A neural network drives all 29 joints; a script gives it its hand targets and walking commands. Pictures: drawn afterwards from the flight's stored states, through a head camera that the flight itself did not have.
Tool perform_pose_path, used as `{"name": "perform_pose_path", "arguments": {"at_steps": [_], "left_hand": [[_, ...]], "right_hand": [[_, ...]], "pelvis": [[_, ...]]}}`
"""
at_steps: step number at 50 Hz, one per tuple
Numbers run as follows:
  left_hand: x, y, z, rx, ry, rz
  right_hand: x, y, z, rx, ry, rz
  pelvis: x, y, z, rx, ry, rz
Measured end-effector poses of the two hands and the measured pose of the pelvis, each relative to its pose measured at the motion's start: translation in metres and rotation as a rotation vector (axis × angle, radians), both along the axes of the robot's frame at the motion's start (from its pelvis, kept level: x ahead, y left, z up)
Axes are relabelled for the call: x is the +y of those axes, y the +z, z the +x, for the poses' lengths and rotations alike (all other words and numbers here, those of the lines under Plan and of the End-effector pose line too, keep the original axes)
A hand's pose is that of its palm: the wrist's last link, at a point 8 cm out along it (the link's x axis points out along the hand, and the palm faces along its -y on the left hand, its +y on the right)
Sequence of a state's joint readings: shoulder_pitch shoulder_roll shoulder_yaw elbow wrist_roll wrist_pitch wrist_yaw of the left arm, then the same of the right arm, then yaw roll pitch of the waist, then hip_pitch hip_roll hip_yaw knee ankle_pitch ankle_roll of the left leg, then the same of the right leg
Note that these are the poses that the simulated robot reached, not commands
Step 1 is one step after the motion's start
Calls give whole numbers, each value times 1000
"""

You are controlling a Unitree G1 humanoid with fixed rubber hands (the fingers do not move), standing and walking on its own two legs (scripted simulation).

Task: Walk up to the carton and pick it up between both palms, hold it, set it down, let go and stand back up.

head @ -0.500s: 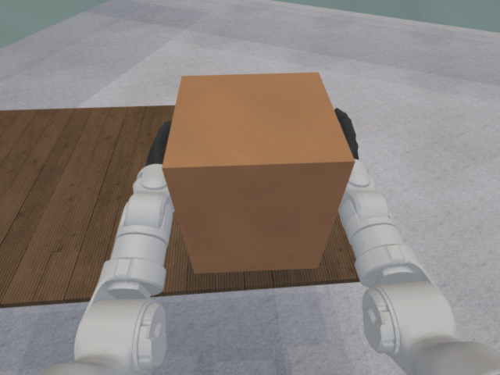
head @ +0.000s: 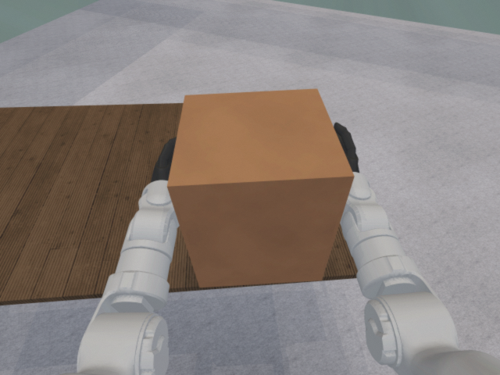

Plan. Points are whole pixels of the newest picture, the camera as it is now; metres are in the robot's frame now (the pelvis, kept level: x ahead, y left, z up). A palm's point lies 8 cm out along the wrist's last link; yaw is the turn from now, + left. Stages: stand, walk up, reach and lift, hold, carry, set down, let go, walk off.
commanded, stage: set down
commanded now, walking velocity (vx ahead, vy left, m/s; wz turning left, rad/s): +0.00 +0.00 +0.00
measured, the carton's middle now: (256, 191) +0.36 -0.01 +0.10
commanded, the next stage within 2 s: none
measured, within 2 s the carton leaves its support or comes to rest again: neither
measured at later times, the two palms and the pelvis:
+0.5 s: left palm (175, 182) +0.42 +0.13 +0.07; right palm (338, 172) +0.42 -0.17 +0.09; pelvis +0.03 +0.00 +0.00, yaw +0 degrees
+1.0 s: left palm (178, 193) +0.42 +0.13 +0.04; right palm (337, 182) +0.42 -0.17 +0.07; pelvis +0.03 +0.00 +0.00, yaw +0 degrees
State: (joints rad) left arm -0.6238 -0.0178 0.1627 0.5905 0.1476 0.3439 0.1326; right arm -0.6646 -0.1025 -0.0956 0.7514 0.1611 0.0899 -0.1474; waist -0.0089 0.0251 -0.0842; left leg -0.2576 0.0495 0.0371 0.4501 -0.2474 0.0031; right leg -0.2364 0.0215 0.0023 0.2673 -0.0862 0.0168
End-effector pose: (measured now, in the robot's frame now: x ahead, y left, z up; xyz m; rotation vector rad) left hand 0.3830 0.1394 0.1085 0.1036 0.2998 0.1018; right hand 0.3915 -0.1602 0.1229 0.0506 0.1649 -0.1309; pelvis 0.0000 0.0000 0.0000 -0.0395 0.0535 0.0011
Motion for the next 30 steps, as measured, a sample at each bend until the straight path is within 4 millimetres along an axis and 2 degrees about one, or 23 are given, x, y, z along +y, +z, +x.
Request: {"name": "perform_pose_path", "arguments": {"at_steps": [5,13,23,30], "left_hand": [[-5,-15,5,27,-9,4],[-9,-19,20,-17,-15,9],[-8,-37,34,16,-18,7],[-8,-39,40,-3,-21,4]], "right_hand": [[-4,-13,4,24,-8,-4],[-8,-15,16,-19,-14,4],[-8,-34,30,14,-16,-2],[-7,-37,34,-3,-22,-8]], "pelvis": [[-1,0,3,6,0,1],[-2,0,13,23,0,3],[-1,0,25,41,0,1],[0,0,30,47,0,0]]}}
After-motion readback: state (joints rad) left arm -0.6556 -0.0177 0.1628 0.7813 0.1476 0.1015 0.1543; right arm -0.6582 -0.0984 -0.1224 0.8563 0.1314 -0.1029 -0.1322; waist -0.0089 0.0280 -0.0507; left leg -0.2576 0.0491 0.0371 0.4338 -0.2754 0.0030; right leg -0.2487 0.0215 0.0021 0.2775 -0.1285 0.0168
